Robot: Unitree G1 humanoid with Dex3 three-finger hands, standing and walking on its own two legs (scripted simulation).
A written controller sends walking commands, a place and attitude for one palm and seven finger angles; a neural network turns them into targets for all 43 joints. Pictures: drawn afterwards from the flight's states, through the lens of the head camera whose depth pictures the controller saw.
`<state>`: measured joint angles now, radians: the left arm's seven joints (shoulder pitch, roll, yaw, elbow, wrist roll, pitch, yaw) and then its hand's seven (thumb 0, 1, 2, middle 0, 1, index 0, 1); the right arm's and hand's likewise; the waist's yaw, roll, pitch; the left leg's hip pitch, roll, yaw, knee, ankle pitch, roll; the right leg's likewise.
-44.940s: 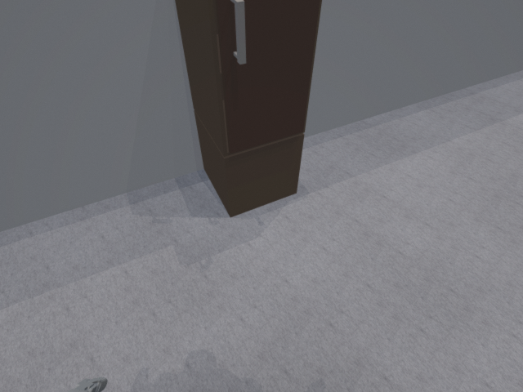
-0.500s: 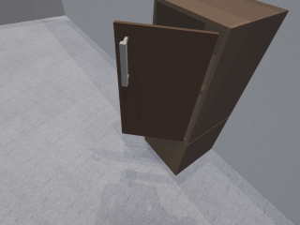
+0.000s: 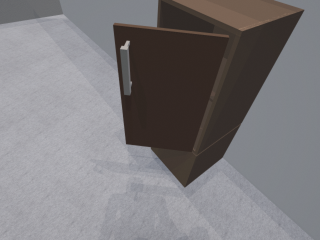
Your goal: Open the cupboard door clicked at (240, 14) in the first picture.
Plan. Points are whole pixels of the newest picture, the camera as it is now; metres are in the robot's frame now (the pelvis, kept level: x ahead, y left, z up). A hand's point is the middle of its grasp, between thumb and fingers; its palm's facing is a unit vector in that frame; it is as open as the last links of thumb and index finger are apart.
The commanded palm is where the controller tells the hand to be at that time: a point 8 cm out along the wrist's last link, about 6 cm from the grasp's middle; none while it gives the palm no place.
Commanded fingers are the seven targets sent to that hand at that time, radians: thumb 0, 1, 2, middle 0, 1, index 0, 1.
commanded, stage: come to a stop and stand still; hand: left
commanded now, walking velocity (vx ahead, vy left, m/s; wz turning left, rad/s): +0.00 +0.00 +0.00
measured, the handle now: (127, 69) +0.59 +0.15 +0.12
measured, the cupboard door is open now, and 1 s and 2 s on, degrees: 46 46 46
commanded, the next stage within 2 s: look again from close up in 0.92 s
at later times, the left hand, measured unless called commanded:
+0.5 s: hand out of the picture +0.04 +0.19 -0.18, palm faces +0.02 -0.97 -0.23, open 7.4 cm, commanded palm none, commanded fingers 0.00 0.90 0.90 -0.20 -0.30 -0.20 -0.30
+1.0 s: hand out of the picture +0.03 +0.20 -0.18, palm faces +0.00 -0.98 -0.20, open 7.4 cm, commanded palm none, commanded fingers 0.00 0.90 0.90 -0.20 -0.30 -0.20 -0.30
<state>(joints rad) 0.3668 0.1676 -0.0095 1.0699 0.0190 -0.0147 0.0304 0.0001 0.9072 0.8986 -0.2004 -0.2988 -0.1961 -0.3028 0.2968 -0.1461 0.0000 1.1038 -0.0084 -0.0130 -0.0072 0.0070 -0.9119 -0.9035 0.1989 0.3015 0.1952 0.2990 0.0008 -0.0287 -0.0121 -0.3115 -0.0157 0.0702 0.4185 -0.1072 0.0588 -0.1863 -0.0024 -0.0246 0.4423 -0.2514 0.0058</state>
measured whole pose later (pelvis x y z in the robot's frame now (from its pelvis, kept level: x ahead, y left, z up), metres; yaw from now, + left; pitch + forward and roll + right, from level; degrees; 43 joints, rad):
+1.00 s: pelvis +0.02 +0.01 +0.00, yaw +0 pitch -2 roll -1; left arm 0.30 0.24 -0.01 1.05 0.02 -0.01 0.02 0.00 0.91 0.90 -0.20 -0.30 -0.20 -0.30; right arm 0.20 -0.22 0.00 1.08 -0.01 -0.02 0.00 0.01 -0.91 -0.90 0.20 0.30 0.20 0.30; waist 0.01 -0.05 0.01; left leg -0.27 -0.02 0.08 0.44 -0.15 0.07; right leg -0.13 -0.01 -0.02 0.43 -0.27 0.02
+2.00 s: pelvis -0.01 -0.02 -0.06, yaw +2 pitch +6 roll -1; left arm 0.36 0.33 0.26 0.26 -0.34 -0.37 -0.48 0.00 0.64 0.78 -0.22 -0.47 -0.22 -0.48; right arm 0.19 -0.27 -0.01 0.52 0.07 -0.23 -0.03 0.01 -0.91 -0.90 0.20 0.30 0.20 0.30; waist -0.03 0.00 -0.12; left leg -0.74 -0.01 0.01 0.96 -0.33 0.04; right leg -0.60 0.05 -0.05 0.98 -0.49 -0.05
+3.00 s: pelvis +0.01 +0.02 -0.02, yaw +4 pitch +2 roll -3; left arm 0.00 0.49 0.39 0.19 -0.37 0.02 -0.51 -0.01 -0.46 0.32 -0.30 -1.18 -0.29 -1.18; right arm 0.24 -0.26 0.08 0.53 0.09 -0.22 -0.10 0.01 -0.90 -0.90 0.20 0.30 0.20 0.30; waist 0.03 0.05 -0.05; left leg -0.47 -0.04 0.00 0.69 -0.25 0.08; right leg -0.30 0.03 -0.04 0.64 -0.37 0.00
